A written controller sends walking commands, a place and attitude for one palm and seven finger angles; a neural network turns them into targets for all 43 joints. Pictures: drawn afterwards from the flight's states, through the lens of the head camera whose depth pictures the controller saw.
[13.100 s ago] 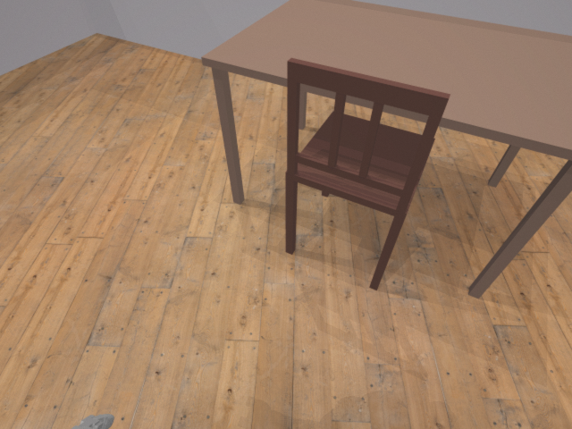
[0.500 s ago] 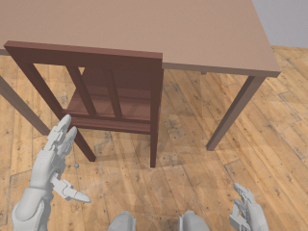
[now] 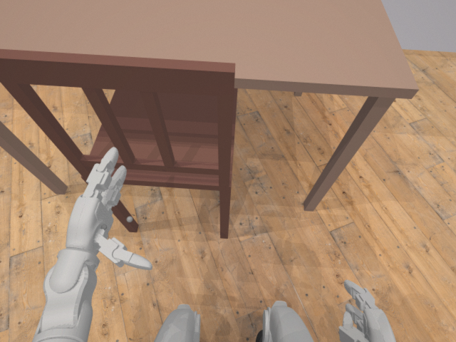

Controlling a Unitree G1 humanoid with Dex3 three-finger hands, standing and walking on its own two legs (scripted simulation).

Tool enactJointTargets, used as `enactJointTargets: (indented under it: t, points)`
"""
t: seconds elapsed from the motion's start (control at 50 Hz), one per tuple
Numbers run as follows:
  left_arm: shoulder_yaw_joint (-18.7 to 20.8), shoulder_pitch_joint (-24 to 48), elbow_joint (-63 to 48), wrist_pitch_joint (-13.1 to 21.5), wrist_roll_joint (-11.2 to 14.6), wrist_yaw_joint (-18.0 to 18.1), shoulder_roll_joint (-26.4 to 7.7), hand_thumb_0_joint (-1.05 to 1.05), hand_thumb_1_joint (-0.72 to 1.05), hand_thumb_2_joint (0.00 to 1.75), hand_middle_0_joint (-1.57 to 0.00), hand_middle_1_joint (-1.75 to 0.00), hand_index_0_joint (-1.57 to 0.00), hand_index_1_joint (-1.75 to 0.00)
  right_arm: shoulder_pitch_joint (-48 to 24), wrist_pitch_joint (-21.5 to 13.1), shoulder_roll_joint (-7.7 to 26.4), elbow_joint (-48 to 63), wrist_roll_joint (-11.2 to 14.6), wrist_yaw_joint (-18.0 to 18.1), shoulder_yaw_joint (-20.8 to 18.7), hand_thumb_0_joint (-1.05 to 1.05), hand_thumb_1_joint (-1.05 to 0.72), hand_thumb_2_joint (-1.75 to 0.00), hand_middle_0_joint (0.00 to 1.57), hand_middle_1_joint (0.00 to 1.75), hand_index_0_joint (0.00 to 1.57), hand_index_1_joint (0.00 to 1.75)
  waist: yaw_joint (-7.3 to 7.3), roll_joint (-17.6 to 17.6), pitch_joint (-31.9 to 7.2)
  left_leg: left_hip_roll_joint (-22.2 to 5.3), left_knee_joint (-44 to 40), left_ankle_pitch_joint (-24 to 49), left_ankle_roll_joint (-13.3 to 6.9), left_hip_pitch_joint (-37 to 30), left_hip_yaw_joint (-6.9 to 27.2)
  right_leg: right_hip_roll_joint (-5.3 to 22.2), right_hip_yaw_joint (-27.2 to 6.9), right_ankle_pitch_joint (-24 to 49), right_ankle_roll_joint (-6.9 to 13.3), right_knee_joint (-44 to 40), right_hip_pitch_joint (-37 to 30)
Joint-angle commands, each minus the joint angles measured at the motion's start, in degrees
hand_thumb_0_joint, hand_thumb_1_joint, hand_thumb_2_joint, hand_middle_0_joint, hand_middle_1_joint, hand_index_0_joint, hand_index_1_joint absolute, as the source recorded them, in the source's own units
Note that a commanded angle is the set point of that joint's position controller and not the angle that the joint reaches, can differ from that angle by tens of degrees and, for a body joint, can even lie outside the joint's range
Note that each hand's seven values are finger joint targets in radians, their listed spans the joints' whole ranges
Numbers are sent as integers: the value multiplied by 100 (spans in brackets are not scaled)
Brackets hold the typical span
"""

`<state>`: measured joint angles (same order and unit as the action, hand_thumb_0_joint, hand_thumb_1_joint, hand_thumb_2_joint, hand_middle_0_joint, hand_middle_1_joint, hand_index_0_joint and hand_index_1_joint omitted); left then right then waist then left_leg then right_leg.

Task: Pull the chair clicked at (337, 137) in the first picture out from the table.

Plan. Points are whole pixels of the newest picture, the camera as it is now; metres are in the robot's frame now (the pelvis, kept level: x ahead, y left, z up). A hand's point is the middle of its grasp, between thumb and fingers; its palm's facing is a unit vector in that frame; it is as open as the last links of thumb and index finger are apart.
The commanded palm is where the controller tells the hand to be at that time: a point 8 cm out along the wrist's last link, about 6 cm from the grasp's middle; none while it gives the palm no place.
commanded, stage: aim the fingers beside a spindle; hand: left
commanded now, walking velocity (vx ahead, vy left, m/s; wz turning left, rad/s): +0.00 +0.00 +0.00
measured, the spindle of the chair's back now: (113, 129) +0.52 +0.26 +0.00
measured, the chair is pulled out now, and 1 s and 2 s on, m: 0.00 0.00 0.00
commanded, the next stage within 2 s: push the fingers through the gap in 1.26 s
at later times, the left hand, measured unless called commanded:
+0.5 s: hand (150, 204) +0.35 +0.15 +0.01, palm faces -0.08 -1.00 -0.03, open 16.9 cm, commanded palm +0.33 +0.21 +0.01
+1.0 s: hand (156, 195) +0.37 +0.14 +0.00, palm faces -0.07 -1.00 -0.04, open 16.9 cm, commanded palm +0.34 +0.20 +0.01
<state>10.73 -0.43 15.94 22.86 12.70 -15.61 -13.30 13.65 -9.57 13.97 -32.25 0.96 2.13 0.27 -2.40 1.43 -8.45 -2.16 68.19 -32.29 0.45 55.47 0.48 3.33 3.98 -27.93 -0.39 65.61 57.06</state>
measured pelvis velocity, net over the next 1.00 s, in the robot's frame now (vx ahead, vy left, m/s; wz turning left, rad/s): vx -0.01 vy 0.00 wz -0.01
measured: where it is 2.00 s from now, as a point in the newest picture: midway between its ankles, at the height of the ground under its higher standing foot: outside the picture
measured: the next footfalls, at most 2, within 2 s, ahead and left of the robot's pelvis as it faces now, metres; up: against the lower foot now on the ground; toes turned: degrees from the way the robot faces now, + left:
none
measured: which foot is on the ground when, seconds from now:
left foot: down 0.00-1.00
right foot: down 0.00-1.00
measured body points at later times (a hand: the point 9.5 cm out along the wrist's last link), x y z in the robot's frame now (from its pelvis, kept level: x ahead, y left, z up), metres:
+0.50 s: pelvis +0.00 +0.00 -0.01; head +0.11 +0.00 +0.42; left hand +0.34 +0.20 +0.01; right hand +0.15 -0.26 -0.12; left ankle +0.00 +0.12 -0.64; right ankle +0.03 -0.13 -0.64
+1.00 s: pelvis -0.01 +0.00 -0.02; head +0.12 +0.00 +0.41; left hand +0.36 +0.20 +0.01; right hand +0.11 -0.26 -0.14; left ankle +0.00 +0.12 -0.64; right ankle +0.03 -0.13 -0.64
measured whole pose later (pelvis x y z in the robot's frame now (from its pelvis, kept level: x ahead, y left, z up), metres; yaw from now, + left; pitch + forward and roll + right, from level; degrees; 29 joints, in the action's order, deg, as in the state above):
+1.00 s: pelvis -0.01 +0.00 -0.02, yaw -1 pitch +24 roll -1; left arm 10.5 14.0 28.5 26.0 9.4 -10.3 -12.5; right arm 13.9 -3.5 13.7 -33.7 0.4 0.7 -0.6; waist -3.8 1.4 -9.1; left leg -2.4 72.4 -33.3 0.7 62.7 -0.2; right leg 3.1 3.0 -28.9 -0.1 70.4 65.1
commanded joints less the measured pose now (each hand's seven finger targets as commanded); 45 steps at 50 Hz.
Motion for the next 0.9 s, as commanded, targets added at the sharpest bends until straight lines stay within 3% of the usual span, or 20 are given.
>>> enactJointTargets:
  t: [0.0,0.08,0.1,0.14,0.2,0.34,0.38,0.48,0.5,0.52,0.58,0.66,0.7,0.78,0.84,0.88]
  points:
    - [410,937,-945,397,39,121,-828,0,-50,30,-6,-8,-6,-8,20,-228,851,736,-18,51,-363,0,-90,-90,20,30,20,30,0,-66,-1865,213,-904,1827,-101,-775,60,-215,-108,1363,136,-678,-1404]
    - [219,1019,-1168,482,7,187,-666,0,-50,30,-6,-8,-6,-8,11,-185,798,756,-32,16,-380,0,-90,-90,20,30,20,30,19,175,-2090,204,-845,2156,-89,-978,46,-208,-103,1623,154,-584,-1388]
    - [271,996,-1169,492,6,205,-716,0,-50,30,-6,-8,-6,-8,24,-171,798,747,-46,4,-376,0,-90,-90,20,30,20,30,34,64,-2167,207,-839,2150,-86,-929,48,-200,-120,1671,147,-580,-1492]
    - [247,1125,-926,492,-20,225,-683,0,-50,30,-6,-8,-6,-8,17,-120,803,702,-35,-1,-373,0,-90,-90,20,30,20,30,-54,-137,-1940,217,-777,1951,-99,-688,21,-200,-148,1612,127,-595,-1442]
    - [265,1461,-783,542,-81,264,-705,0,-50,30,-6,-8,-6,-8,-6,-78,804,666,-43,7,-371,0,-90,-90,20,30,20,30,-55,40,-1932,229,-725,1780,-99,-620,14,-197,-171,1420,142,-553,-1266]
    - [93,1900,-617,594,-130,272,-613,0,-50,30,-6,-8,-6,-8,30,-8,810,606,-46,14,-385,0,-90,-90,20,30,20,30,-105,87,-2212,222,-609,1887,-101,-679,14,-189,-193,1537,147,-462,-1190]
    - [96,2133,-412,575,-149,309,-610,0,-50,30,-6,-8,-6,-8,54,12,826,569,-51,20,-384,0,-90,-90,20,30,20,30,-147,-48,-2125,221,-578,1777,-108,-569,51,-200,-175,1403,141,-434,-1074]
    - [384,2254,-69,590,-192,397,-847,0,-50,30,-6,-8,-6,-8,73,99,833,567,-59,6,-386,0,-90,-90,20,30,20,30,-69,-131,-2287,238,-501,1700,-110,-323,0,-195,-239,1434,143,-368,-1206]
    - [249,2419,-61,599,-207,393,-728,0,-50,30,-6,-8,-6,-8,58,121,804,569,-65,-13,-362,0,-90,-90,20,30,20,30,-91,32,-2275,253,-503,1661,-104,-315,-15,-184,-260,1423,143,-371,-1186]
    - [224,2567,-31,610,-218,402,-707,0,-50,30,-6,-8,-6,-8,67,137,808,542,-59,-13,-374,0,-90,-90,20,30,20,30,-148,-73,-2293,235,-462,1613,-111,-312,-19,-187,-257,1378,131,-371,-1120]
    - [193,2866,-3,666,-255,446,-726,0,-50,30,-6,-8,-6,-8,114,163,813,520,-78,-17,-377,0,-90,-90,20,30,20,30,-158,127,-2405,237,-429,1713,-108,-370,1,-197,-254,1429,156,-306,-1049]
    - [107,2849,179,664,-264,490,-590,0,-50,30,-6,-8,-6,-8,166,212,815,495,-81,-54,-393,0,-90,-90,20,30,20,30,-161,62,-2495,232,-409,1761,-94,-365,-7,-192,-246,1495,148,-283,-1039]
    - [282,2698,316,639,-279,514,-749,0,-50,30,-6,-8,-6,-8,200,258,837,503,-77,-63,-395,0,-90,-90,20,30,20,30,-127,-143,-2540,238,-417,1764,-109,-240,-9,-200,-264,1563,140,-276,-1183]
    - [390,2838,296,658,-299,557,-885,0,-50,30,-6,-8,-6,-8,196,334,826,531,-69,-66,-384,0,-90,-90,20,30,20,30,-128,-19,-2466,234,-447,1679,-108,-205,-23,-210,-274,1482,145,-281,-1139]
    - [392,2765,93,720,-255,556,-852,0,-50,30,-6,-8,-6,-8,201,345,800,553,-77,-76,-390,0,-90,-90,20,30,20,30,-87,26,-2633,239,-466,1745,-104,-290,-53,-204,-300,1575,137,-312,-1307]
    - [256,2746,58,737,-264,534,-752,0,-50,30,-6,-8,-6,-8,221,340,808,543,-70,-78,-397,0,-90,-90,20,30,20,30,-147,44,-2640,216,-470,1882,-112,-436,-12,-225,-244,1637,148,-278,-1179]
